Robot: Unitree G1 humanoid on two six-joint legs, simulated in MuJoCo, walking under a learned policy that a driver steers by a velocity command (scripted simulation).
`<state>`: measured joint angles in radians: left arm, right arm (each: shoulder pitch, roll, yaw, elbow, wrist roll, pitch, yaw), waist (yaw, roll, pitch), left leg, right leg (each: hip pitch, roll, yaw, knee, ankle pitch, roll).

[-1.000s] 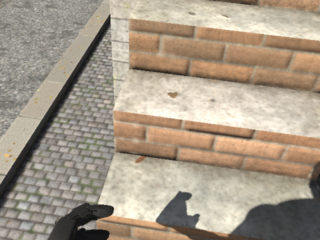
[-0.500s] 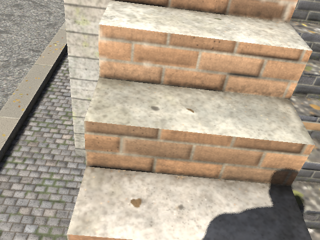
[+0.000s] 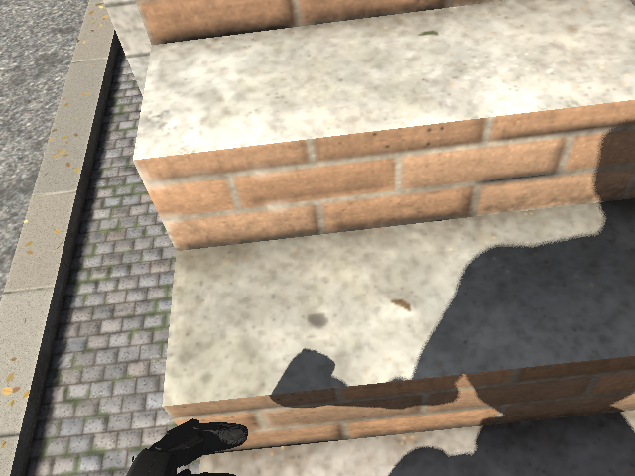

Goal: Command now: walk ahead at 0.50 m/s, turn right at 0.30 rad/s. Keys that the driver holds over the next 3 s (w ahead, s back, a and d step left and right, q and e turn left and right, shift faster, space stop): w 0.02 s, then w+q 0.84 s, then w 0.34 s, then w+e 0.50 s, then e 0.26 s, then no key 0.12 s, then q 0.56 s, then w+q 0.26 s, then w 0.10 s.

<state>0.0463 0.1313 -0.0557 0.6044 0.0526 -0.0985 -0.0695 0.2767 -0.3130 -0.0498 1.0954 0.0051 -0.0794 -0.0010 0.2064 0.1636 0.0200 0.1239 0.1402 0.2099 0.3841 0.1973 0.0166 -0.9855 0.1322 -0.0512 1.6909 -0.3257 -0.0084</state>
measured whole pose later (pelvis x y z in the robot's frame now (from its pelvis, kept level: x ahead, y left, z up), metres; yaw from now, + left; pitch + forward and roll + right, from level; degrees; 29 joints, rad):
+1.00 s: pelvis +0.14 +0.04 +0.29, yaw +21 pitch +0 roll -1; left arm 0.32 0.19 -0.06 0.60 0.00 -0.01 0.04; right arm 0.23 -0.23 0.04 0.53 0.01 0.01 -0.02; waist 0.03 -0.02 -0.08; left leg -0.50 -0.02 0.03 0.89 -0.42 -0.05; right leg -0.44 -0.03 -0.10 0.91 -0.48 -0.07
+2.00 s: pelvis +0.29 +0.02 +0.33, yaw +1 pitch +1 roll +1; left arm 0.12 0.27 0.01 0.68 0.00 0.00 -0.02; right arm 0.17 -0.25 0.01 0.78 -0.05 0.00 -0.04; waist 0.01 -0.01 -0.02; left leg -0.16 -0.06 0.07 0.44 -0.31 0.06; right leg -0.62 0.16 0.14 1.53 -0.54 0.06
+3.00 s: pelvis +0.24 -0.01 +0.32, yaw +24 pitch +2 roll +0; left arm 0.31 0.20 -0.03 0.71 0.04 -0.05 0.03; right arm 0.17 -0.24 0.00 0.58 0.01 -0.02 0.00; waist 0.03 0.02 -0.06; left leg -0.71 -0.09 -0.12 1.60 -0.30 -0.02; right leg -0.29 0.07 -0.04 0.65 -0.40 -0.09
